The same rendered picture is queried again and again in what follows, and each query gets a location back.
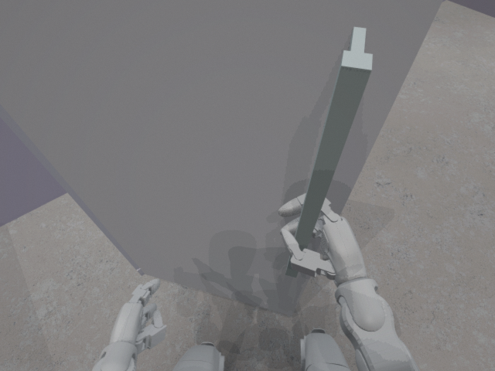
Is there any handle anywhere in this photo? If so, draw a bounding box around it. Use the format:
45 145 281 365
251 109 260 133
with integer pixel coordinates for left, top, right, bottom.
285 27 373 277

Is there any robot left forearm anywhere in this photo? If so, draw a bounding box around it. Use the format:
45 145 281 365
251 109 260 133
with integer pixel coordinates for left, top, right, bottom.
92 342 138 371

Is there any robot right hand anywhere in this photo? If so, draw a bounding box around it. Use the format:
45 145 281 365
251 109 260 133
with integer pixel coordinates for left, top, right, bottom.
278 193 367 287

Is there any right robot thigh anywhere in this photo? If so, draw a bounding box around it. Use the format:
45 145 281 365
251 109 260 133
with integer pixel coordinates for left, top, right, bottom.
300 333 351 371

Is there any robot right forearm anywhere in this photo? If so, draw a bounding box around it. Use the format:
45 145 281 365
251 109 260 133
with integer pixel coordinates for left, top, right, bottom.
335 277 420 371

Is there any left robot thigh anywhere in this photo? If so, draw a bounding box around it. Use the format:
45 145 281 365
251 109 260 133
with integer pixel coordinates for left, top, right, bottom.
173 345 224 371

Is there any fridge door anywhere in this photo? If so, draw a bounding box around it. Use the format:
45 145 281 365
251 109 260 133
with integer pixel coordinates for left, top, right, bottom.
0 0 443 316

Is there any robot left hand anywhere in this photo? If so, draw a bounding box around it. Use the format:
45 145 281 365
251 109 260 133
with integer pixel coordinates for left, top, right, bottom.
109 278 166 354

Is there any robot thigh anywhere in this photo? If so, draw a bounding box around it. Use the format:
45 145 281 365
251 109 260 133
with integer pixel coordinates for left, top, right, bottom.
173 345 224 371
300 333 351 371

